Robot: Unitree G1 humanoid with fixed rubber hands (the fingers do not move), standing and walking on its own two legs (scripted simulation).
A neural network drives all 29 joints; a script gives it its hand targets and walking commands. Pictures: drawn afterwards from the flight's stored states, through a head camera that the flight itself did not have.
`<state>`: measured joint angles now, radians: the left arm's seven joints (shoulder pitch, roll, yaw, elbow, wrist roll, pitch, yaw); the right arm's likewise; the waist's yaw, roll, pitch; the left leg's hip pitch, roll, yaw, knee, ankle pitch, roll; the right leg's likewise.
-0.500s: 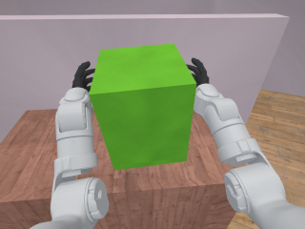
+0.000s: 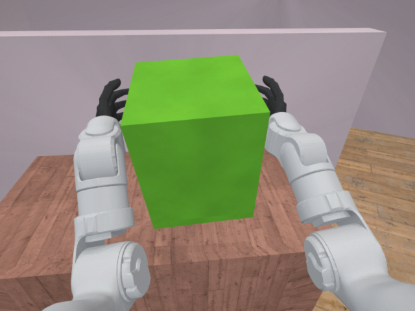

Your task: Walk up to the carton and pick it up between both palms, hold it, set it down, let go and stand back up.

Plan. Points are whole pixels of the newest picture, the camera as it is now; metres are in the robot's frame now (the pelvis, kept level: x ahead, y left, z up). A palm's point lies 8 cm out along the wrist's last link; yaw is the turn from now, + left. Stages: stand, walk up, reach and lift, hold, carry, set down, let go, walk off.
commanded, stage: hold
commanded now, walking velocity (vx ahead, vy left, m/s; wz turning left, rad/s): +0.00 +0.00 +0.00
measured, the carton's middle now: (196, 142) +0.38 +0.01 +0.22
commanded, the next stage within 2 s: none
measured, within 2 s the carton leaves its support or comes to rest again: neither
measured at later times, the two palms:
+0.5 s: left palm (107, 121) +0.36 +0.16 +0.28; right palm (271, 119) +0.36 -0.13 +0.27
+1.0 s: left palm (108, 123) +0.36 +0.16 +0.27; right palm (270, 120) +0.36 -0.13 +0.26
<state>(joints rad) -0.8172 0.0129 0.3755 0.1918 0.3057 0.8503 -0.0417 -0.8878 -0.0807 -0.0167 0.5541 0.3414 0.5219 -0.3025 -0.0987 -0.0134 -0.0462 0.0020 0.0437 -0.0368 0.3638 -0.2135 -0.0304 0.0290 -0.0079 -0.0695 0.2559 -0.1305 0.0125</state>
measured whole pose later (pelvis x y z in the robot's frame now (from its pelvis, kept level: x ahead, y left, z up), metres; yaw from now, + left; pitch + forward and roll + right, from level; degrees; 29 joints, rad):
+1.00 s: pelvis +0.00 +0.00 +0.00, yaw +0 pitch -9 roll -1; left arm -0.83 0.02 0.38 0.19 0.32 0.85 -0.06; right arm -0.89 -0.07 -0.01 0.57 0.33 0.51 -0.30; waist -0.09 -0.02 -0.03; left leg 0.01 0.05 -0.04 0.36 -0.21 -0.03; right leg 0.03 0.00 -0.07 0.25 -0.13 0.01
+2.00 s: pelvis +0.00 +0.00 +0.00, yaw +0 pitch -7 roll -2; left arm -0.81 0.02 0.37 0.23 0.30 0.83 -0.04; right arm -0.90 -0.09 0.01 0.60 0.35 0.52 -0.30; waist -0.10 -0.01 -0.05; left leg -0.03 0.05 -0.04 0.37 -0.22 -0.03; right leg 0.00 -0.01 -0.07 0.25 -0.13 0.01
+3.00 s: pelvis -0.01 -0.01 +0.00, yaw +0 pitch -7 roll -1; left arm -0.91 0.06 0.40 0.40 0.33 0.80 -0.06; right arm -0.97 -0.06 -0.06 0.73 0.27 0.51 -0.27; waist -0.08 -0.02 -0.07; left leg -0.06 0.04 -0.04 0.35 -0.18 -0.04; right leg -0.04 -0.01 -0.07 0.27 -0.12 0.00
